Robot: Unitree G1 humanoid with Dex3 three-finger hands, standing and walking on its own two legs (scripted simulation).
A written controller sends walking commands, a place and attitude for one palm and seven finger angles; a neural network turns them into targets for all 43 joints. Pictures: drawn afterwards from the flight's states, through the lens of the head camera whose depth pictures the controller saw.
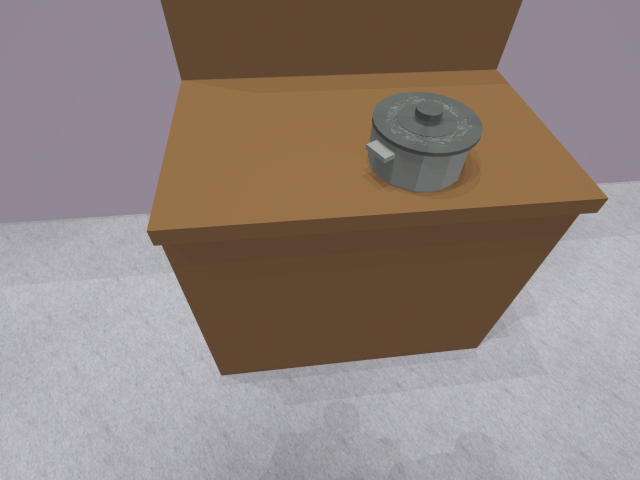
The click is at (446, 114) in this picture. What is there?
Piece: lid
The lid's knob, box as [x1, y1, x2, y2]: [415, 101, 443, 121]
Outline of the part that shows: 416,105 415,114 423,120 434,121 441,117 443,108 441,105 435,102 422,101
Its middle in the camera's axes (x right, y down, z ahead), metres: +0.20 -0.24 +0.72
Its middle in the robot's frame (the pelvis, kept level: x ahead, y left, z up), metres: +0.72 -0.16 +0.09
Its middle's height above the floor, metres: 0.86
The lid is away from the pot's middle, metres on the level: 0.00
